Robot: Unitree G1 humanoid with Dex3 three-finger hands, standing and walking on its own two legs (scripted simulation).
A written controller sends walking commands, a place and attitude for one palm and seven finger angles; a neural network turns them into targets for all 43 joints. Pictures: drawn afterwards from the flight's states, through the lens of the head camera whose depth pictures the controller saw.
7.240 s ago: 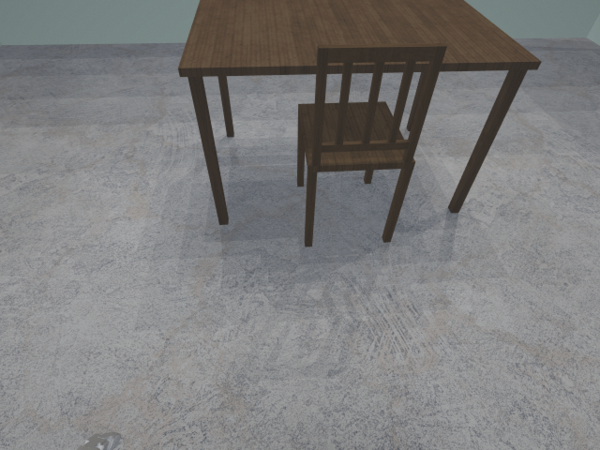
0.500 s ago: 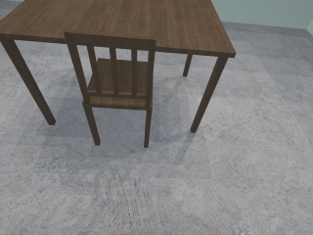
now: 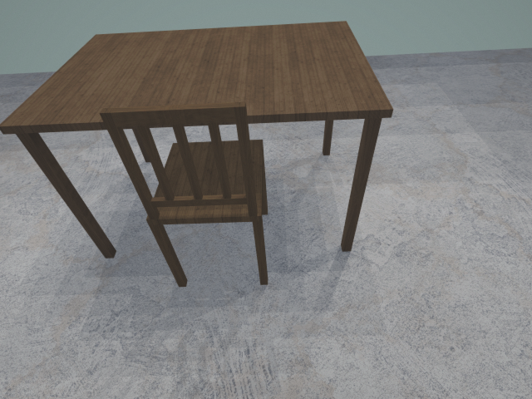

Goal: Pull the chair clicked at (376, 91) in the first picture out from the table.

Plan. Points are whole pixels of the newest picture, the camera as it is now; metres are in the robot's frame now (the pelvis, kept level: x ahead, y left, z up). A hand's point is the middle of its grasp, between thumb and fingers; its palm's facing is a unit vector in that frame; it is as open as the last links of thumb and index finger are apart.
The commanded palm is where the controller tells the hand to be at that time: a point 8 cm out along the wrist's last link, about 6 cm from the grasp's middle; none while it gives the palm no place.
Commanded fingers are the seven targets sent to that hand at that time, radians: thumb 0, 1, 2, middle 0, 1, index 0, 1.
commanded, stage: take the last steps up to it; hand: left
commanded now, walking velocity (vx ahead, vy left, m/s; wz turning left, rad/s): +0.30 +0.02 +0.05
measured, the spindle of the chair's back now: (188, 163) +0.74 +0.26 -0.10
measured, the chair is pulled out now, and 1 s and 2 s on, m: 0.00 0.00 0.00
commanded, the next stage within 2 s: come to a stop and stand still in 0.62 s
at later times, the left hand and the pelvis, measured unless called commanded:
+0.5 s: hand out of the picture +0.04 +0.17 -0.17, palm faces +0.17 -0.98 -0.14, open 7.4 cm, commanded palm none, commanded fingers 0.00 0.90 0.90 -0.20 -0.30 -0.20 -0.30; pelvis +0.18 +0.04 -0.02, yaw +1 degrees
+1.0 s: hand (188, 281) +0.40 +0.20 -0.16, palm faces +0.01 -0.97 -0.25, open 7.4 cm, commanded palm none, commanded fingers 0.00 0.90 0.90 -0.20 -0.30 -0.20 -0.30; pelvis +0.30 +0.02 -0.01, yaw +1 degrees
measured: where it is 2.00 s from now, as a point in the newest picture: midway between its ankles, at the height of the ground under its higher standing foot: outside the picture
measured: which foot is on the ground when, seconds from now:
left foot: up 0.00-0.44, down 0.46-0.88, up 0.90-1.00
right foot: down 0.00-0.46, up 0.48-0.84, down 0.86-1.00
